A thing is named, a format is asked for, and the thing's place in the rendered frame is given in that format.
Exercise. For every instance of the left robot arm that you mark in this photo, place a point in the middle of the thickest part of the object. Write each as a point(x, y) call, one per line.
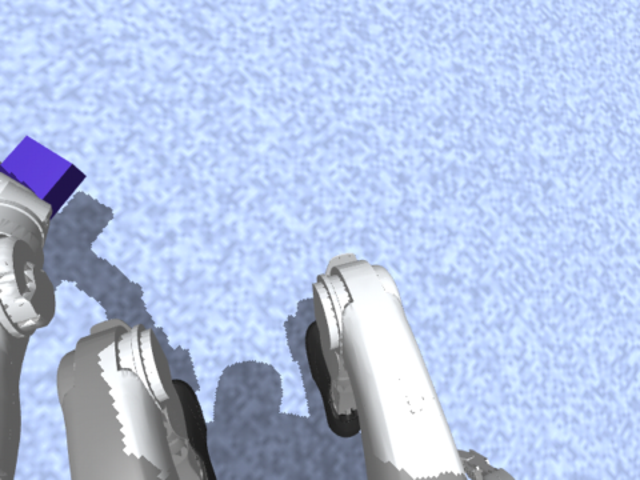
point(27, 301)

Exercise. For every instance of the right robot foot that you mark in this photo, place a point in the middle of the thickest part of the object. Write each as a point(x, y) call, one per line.
point(342, 425)

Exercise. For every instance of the right robot hand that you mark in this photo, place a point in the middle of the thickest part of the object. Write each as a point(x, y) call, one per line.
point(478, 467)

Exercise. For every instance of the left robot foot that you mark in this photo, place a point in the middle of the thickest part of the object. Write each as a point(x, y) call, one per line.
point(195, 425)

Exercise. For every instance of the carton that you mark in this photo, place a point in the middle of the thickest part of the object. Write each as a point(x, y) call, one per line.
point(51, 177)

